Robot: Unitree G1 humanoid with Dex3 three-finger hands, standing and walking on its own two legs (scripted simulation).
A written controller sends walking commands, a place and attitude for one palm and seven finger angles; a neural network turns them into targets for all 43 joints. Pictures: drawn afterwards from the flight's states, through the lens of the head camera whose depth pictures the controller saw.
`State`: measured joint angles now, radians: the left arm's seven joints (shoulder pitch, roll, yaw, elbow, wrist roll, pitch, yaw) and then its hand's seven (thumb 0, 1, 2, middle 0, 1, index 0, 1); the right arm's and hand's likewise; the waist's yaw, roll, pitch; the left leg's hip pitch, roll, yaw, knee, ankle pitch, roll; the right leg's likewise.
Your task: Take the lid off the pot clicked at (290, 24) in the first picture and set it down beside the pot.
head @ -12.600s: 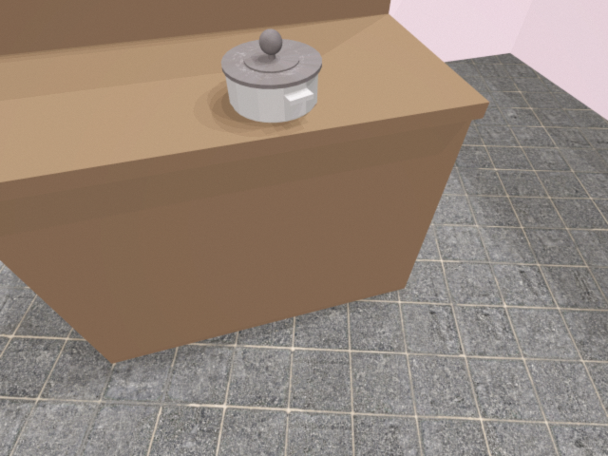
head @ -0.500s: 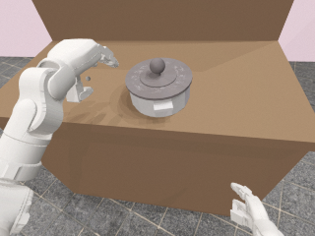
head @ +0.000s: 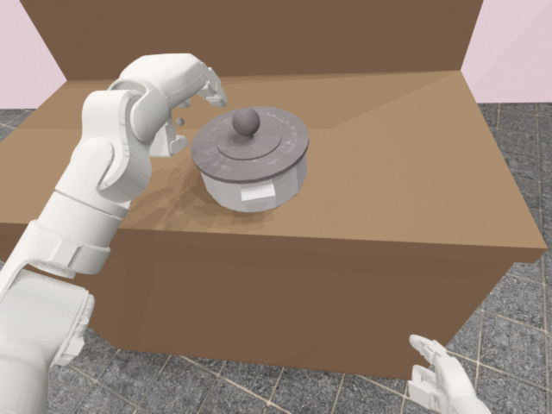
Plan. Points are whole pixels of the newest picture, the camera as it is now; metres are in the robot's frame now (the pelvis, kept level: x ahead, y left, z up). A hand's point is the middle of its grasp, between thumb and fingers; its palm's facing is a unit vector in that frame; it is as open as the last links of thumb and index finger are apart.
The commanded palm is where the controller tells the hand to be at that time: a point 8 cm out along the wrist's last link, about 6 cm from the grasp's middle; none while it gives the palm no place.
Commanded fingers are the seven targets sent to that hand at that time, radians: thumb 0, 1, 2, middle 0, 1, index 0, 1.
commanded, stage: move the open hand above the knob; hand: left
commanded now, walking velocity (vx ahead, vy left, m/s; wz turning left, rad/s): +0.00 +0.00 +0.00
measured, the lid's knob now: (246, 121) +0.51 +0.09 +0.17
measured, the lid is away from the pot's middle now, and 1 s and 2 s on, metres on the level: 0.00 0.00 0.00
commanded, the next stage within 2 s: lower the open fingers around the knob in 1.48 s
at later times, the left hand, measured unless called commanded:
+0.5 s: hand (221, 92) +0.47 +0.11 +0.24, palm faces -0.20 -0.04 -0.98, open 10.2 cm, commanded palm +0.46 +0.11 +0.31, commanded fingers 0.00 -0.39 1.63 -0.85 -0.08 -0.85 -0.08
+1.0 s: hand (224, 82) +0.49 +0.11 +0.25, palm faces -0.17 -0.05 -0.98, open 10.2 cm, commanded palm +0.46 +0.11 +0.31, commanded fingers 0.00 -0.39 1.63 -0.85 -0.08 -0.85 -0.08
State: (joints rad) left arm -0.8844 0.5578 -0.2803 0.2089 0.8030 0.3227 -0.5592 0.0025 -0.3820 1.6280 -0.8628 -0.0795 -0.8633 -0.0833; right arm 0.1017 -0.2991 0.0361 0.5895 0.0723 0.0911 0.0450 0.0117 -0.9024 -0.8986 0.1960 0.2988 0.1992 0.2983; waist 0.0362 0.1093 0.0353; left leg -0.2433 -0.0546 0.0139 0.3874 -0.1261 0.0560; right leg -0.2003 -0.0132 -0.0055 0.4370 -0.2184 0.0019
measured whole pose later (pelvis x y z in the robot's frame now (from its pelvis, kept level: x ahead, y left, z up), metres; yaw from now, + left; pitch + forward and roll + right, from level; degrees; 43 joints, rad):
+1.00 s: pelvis +0.03 +0.01 +0.00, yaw -1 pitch +3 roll +0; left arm -1.16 0.41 -0.32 0.58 0.86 0.35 -0.54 0.00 -0.38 1.63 -0.86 -0.08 -0.86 -0.08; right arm 0.21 -0.28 0.00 0.63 0.05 0.10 0.07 0.01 -0.90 -0.90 0.20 0.30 0.20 0.30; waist -0.02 0.08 -0.01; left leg -0.27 -0.07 0.03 0.39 -0.17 0.07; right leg -0.23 -0.02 0.02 0.42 -0.25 0.02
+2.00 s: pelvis +0.03 +0.00 +0.00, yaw +0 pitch +2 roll +0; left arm -1.12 0.39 -0.35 0.60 0.83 0.34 -0.52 0.00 -0.38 1.63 -0.86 -0.08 -0.86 -0.08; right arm 0.18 -0.30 0.00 0.63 0.06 0.11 0.06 0.01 -0.90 -0.90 0.19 0.30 0.20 0.30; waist -0.02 0.08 0.00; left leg -0.27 -0.06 0.02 0.40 -0.17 0.06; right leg -0.21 -0.01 0.00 0.42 -0.24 0.00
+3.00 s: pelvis +0.03 +0.01 +0.00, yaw +0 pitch +2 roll +0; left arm -1.07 0.36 -0.35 0.67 0.83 0.33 -0.48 0.00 -0.23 1.32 -0.76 -0.26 -0.76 -0.26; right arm 0.20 -0.28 0.00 0.66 0.05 0.12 0.07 0.01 -0.90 -0.90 0.20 0.30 0.20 0.30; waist -0.04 0.08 0.00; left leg -0.28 -0.06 0.02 0.41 -0.18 0.07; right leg -0.22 -0.02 0.00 0.42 -0.25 0.01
